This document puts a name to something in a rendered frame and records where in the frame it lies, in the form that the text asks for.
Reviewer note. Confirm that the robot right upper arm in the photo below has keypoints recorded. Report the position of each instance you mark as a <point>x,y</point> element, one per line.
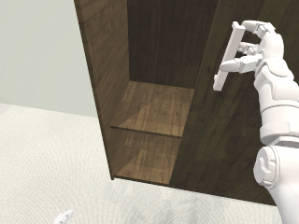
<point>277,169</point>

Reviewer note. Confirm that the robot left hand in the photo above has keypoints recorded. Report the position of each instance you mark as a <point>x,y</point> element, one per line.
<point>64,217</point>

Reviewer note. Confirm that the handle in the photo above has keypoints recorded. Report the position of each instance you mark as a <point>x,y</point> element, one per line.
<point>229,55</point>

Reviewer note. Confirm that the robot right hand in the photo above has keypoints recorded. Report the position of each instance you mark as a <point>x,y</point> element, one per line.
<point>270,46</point>

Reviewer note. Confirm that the wardrobe door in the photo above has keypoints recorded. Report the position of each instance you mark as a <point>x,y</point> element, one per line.
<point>221,136</point>

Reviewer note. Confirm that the robot right forearm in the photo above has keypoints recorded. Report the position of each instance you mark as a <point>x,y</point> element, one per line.
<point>279,103</point>

